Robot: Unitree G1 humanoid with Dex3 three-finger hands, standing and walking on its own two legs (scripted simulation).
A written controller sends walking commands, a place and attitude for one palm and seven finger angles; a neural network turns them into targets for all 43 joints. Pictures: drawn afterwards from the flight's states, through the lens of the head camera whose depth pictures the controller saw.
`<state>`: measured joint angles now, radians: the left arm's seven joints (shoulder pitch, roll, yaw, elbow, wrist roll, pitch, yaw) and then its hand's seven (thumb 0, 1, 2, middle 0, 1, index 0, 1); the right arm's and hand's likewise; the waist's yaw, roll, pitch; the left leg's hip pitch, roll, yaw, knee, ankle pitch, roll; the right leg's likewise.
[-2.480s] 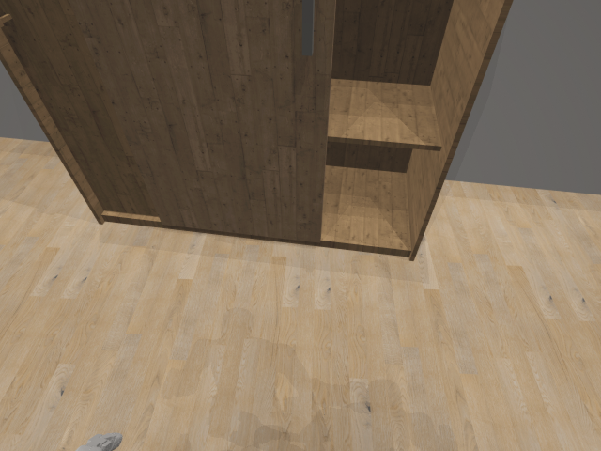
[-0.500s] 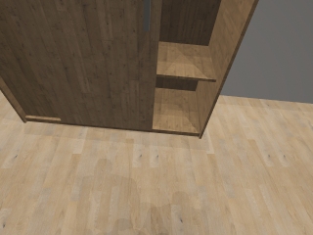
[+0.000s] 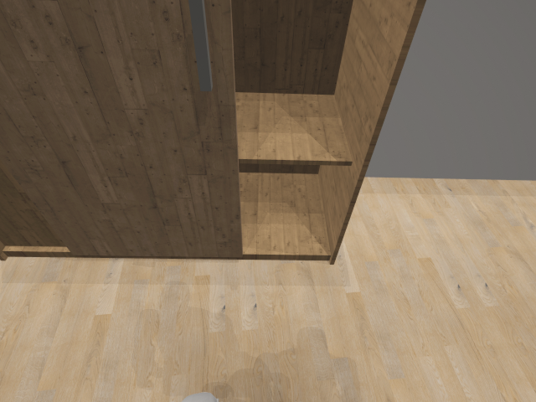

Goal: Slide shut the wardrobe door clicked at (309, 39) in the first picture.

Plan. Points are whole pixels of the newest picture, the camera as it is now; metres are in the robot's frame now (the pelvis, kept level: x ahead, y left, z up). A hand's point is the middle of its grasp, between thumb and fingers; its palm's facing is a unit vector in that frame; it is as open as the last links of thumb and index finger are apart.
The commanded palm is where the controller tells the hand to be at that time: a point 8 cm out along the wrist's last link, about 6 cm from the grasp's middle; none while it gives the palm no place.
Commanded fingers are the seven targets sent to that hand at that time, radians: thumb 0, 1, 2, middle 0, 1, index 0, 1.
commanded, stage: take the last steps up to it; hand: left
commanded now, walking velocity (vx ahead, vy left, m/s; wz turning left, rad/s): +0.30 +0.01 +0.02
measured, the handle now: (203, 41) +0.76 +0.16 +0.19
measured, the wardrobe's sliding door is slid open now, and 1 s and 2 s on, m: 0.38 0.38 0.38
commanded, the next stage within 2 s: come to a stop and stand still in 0.50 s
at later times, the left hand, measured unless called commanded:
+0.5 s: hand (155, 369) +0.21 +0.21 -0.17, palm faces +0.00 -0.98 -0.18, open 7.3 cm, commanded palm none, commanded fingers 0.00 0.90 0.90 -0.20 -0.30 -0.20 -0.30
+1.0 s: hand (171, 309) +0.34 +0.21 -0.19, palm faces +0.06 -0.98 -0.19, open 7.3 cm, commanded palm none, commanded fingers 0.00 0.90 0.90 -0.20 -0.30 -0.20 -0.30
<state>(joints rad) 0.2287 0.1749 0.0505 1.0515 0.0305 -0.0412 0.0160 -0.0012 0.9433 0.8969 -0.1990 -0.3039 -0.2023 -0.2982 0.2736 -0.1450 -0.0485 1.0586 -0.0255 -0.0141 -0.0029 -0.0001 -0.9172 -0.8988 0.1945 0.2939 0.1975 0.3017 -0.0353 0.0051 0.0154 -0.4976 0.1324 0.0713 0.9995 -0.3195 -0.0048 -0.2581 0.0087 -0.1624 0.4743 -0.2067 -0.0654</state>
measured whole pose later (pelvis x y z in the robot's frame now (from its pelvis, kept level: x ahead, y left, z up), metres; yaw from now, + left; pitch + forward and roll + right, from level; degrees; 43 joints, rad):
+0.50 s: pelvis +0.18 +0.03 +0.01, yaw -1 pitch +0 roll +1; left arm 0.23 0.18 0.07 1.07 0.03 0.00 -0.02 0.01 0.93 0.90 -0.20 -0.30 -0.20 -0.30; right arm 0.43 -0.09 -0.02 1.15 -0.03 -0.06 -0.02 0.00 -0.92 -0.90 0.20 0.29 0.20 0.30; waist -0.02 -0.02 0.06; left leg -0.02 0.03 0.18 0.34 -0.31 0.01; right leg -0.51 -0.11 -0.08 0.77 -0.24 0.00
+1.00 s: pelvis +0.27 +0.03 -0.01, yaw +0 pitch -1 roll -1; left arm 0.17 0.18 0.06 1.00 0.03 0.03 0.03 0.00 0.91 0.90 -0.20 -0.30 -0.20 -0.30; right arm 0.13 -0.19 -0.05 0.98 -0.01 0.02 -0.02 0.00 -0.93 -0.90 0.19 0.29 0.20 0.30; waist 0.01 -0.03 0.08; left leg -0.32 0.02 0.07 0.63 -0.26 0.01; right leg -0.33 -0.07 -0.14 0.62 -0.28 0.01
